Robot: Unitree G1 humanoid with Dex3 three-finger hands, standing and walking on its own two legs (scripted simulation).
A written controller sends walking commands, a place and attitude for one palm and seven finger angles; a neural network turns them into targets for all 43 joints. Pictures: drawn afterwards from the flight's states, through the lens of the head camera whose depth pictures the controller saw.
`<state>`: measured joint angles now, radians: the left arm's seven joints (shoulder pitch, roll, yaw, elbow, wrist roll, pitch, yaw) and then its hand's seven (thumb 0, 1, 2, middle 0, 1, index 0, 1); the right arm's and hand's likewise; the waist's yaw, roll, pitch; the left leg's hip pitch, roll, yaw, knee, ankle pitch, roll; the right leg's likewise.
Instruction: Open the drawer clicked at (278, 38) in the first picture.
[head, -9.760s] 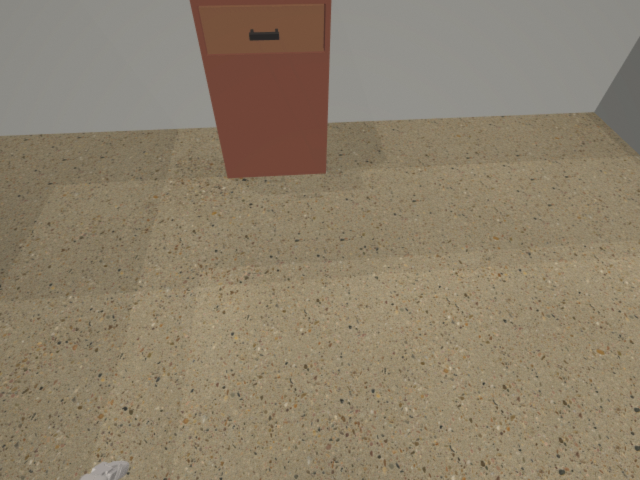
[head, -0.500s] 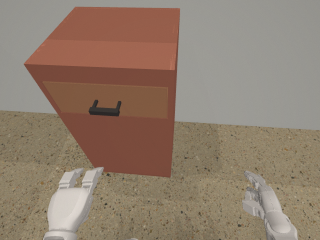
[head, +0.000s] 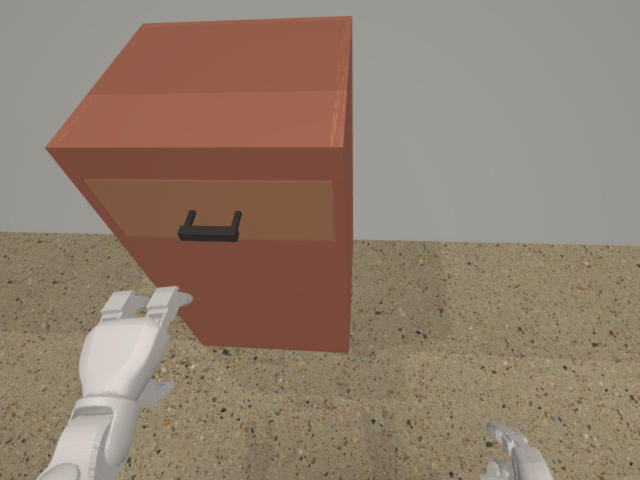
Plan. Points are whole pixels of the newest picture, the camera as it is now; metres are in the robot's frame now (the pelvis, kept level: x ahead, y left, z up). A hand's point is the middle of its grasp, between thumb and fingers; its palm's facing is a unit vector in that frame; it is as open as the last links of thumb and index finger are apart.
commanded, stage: raise the hand with hooked fingers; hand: left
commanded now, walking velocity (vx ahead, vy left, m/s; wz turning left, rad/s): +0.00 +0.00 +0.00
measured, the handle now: (211, 224) +0.53 +0.27 -0.07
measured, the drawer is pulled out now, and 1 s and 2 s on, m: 0.00 0.00 0.00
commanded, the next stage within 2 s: move the hooked fingers above the handle in 0.98 s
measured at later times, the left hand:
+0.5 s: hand (115, 292) +0.30 +0.28 +0.08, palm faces +0.05 -0.06 -1.00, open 13.7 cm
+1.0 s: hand (116, 288) +0.30 +0.27 +0.09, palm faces +0.06 -0.08 -0.99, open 13.8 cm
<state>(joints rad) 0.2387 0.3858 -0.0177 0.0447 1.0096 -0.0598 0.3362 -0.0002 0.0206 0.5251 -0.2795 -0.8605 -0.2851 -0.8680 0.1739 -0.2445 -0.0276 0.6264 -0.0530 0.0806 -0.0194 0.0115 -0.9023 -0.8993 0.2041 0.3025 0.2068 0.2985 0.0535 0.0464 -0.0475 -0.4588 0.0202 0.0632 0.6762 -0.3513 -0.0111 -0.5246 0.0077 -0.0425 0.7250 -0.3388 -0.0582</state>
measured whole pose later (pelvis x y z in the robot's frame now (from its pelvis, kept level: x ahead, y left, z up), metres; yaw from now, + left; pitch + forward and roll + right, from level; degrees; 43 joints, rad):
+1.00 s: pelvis +0.00 +0.03 +0.02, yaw +0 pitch +3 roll +0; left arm -0.07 0.46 -0.05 0.11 0.96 -0.03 0.15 0.00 -0.49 0.30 -0.32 -1.20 -0.32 -1.20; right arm 0.16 -0.26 -0.04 0.65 0.00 0.12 -0.01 0.01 -0.91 -0.90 0.20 0.30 0.20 0.30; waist 0.08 0.06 -0.01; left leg -0.27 -0.01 0.06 0.48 -0.26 0.03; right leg -0.32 -0.02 -0.04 0.50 -0.23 -0.01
